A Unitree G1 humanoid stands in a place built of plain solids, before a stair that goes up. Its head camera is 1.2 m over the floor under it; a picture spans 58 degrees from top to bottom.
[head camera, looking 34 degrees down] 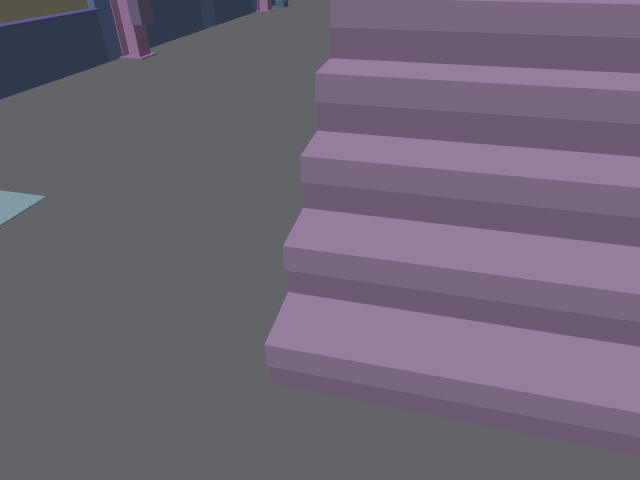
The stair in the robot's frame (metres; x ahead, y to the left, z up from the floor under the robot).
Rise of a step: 0.21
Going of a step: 0.22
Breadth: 1.22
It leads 13 degrees to the right of straight ahead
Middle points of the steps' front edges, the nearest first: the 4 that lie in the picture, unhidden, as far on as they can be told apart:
0.76 -0.42 0.21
0.98 -0.47 0.42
1.20 -0.52 0.63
1.42 -0.57 0.84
